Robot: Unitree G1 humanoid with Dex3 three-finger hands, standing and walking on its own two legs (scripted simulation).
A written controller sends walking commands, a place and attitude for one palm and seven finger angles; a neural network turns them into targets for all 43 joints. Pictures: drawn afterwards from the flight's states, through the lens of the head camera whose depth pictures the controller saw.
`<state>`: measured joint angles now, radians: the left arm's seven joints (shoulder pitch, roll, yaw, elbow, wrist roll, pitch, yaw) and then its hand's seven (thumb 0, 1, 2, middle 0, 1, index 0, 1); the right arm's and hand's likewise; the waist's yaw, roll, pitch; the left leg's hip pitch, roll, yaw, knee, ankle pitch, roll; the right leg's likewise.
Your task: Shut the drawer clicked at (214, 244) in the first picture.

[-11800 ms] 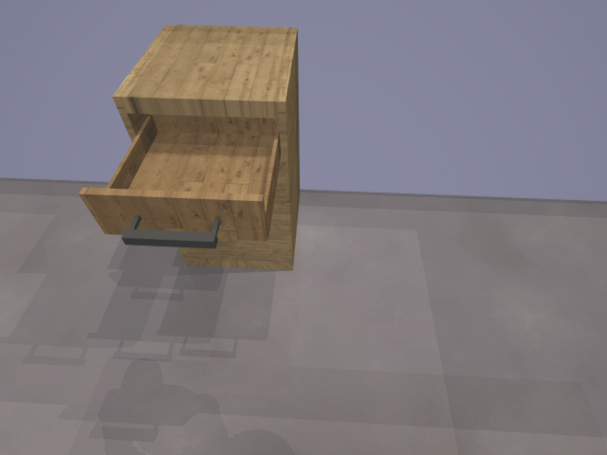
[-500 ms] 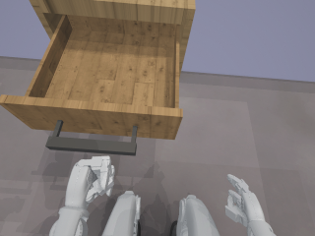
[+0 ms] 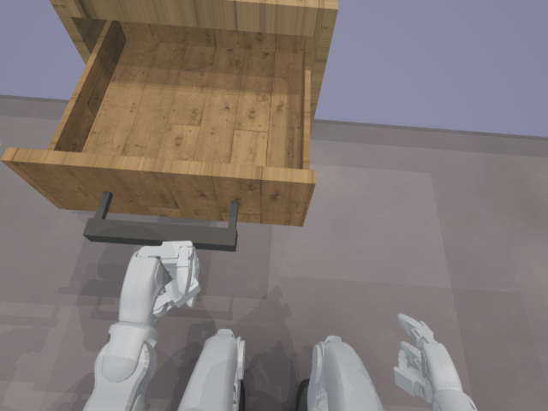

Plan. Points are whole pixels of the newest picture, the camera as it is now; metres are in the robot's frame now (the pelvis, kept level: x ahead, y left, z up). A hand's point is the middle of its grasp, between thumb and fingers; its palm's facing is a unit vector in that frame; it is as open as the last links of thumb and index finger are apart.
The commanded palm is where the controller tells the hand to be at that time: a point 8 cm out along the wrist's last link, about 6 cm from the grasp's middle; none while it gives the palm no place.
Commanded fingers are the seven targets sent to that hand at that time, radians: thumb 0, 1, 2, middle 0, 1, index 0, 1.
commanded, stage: push the drawer shut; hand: left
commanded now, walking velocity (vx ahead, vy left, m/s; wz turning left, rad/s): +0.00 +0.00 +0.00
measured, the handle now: (166, 219) +0.36 +0.17 +0.02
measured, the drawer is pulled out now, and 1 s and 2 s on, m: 0.27 0.13 0.02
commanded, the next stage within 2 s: none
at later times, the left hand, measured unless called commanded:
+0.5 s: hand (203, 229) +0.36 +0.12 +0.01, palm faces -0.07 -1.00 -0.03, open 3.1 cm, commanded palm +0.35 +0.17 +0.03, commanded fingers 0.00 0.90 0.90 -1.40 -1.60 -1.40 -1.60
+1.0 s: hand (212, 189) +0.42 +0.12 +0.01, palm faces -0.04 -1.00 -0.04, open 3.1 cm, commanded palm +0.41 +0.17 +0.03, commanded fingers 0.00 0.90 0.90 -1.40 -1.60 -1.40 -1.60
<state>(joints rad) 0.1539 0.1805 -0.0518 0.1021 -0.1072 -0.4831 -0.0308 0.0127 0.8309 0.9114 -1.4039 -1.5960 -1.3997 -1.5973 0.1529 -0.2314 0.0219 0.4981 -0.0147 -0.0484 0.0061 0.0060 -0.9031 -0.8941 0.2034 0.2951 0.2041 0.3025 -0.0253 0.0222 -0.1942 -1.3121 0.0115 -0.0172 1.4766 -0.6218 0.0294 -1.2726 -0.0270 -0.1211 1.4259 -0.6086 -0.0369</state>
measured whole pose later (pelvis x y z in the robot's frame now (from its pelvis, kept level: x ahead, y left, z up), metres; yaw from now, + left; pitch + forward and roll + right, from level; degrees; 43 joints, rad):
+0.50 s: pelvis +0.00 +0.00 +0.01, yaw -1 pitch +26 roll -3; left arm -0.19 0.19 0.02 0.40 -0.11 -0.47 -0.03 0.00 0.82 0.90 -1.40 -1.60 -1.40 -1.60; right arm 0.18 -0.25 0.02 0.55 -0.01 -0.01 0.01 0.00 -0.90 -0.89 0.20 0.30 0.20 0.30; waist -0.06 0.02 -0.18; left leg -1.30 0.01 0.00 1.44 -0.60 0.04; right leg -1.27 -0.02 -0.11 1.39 -0.58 -0.03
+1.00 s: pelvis +0.00 +0.00 +0.01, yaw -1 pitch +28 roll -2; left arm -0.45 0.21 0.11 0.66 -0.09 -0.50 -0.01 0.01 0.84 0.91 -1.40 -1.60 -1.40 -1.60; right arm 0.20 -0.24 0.01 0.59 -0.02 0.03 0.02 0.00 -0.90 -0.89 0.20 0.30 0.20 0.30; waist -0.09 0.03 -0.17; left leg -1.32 0.02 0.01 1.43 -0.60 0.04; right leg -1.30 -0.02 -0.09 1.38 -0.57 -0.03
